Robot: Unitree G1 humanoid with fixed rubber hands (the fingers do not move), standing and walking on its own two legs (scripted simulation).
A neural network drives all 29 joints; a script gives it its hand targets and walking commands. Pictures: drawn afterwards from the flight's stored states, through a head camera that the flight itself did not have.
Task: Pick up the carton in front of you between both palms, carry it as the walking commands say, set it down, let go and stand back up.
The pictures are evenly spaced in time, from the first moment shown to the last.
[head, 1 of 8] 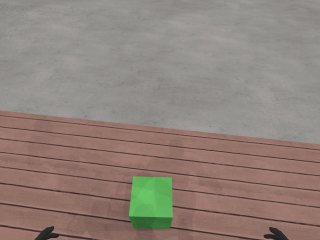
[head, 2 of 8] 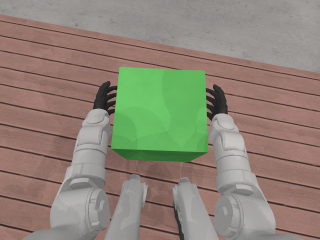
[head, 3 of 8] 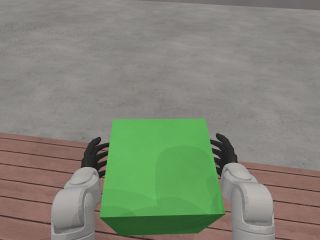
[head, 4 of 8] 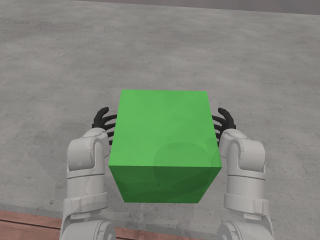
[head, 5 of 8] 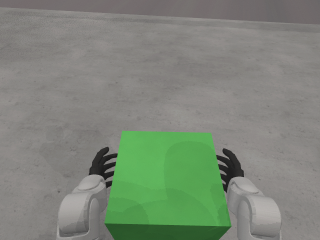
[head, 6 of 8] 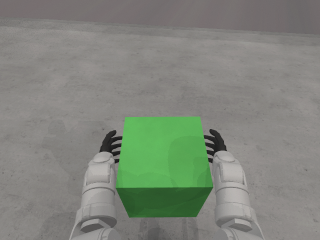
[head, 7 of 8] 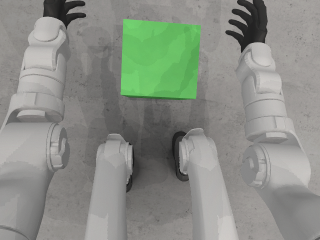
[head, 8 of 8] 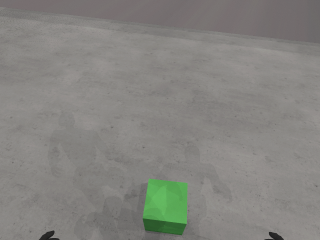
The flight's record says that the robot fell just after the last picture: no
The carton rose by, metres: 0.70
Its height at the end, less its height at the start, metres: -0.09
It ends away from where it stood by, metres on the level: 2.60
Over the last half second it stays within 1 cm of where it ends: yes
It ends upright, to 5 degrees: yes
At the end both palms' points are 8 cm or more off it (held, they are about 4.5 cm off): yes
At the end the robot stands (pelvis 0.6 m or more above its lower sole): yes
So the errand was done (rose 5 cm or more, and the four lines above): yes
